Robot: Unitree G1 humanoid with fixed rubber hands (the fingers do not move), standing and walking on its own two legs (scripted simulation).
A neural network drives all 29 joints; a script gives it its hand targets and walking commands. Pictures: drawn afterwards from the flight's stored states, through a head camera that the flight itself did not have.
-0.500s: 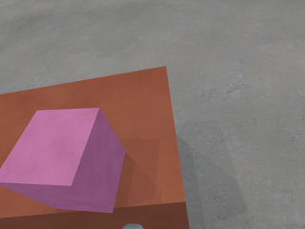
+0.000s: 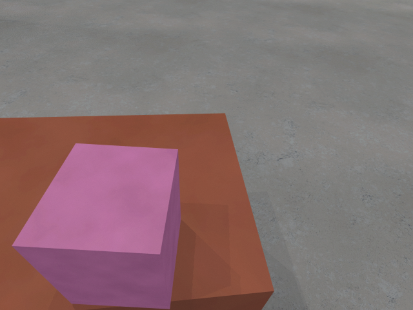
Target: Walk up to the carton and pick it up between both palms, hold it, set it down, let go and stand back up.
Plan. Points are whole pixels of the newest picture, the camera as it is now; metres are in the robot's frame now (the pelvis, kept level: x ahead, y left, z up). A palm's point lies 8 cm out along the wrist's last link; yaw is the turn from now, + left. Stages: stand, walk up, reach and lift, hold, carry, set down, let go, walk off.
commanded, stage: walk up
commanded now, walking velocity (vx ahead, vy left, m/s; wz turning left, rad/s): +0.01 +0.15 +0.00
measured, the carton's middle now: (123, 228) +0.27 +0.20 +0.02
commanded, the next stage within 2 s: none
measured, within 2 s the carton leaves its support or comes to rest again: neither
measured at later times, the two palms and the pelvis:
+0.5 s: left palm out of the picture -0.14 +0.40 -0.15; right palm out of the picture +0.02 -0.10 -0.11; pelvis -0.09 +0.14 +0.00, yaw +3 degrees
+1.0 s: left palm out of the picture -0.09 +0.39 -0.12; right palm out of the picture -0.12 -0.04 -0.15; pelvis -0.11 +0.16 +0.01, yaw +2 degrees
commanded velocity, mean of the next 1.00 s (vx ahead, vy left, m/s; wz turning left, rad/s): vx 0.00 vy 0.06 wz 0.00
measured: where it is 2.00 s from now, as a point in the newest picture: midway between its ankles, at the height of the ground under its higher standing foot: outside the picture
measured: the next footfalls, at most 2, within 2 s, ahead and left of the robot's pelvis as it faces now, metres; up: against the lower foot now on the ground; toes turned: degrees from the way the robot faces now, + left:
right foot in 0.16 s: -0.07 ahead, -0.11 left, +0.00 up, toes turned -9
left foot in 0.40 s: -0.14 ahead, +0.29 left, +0.00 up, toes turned +4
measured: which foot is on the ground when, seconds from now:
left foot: down 0.00-0.12, up 0.14-0.38, down 0.40-1.00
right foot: up 0.00-0.14, down 0.16-0.42, up 0.44-0.80, down 0.82-1.00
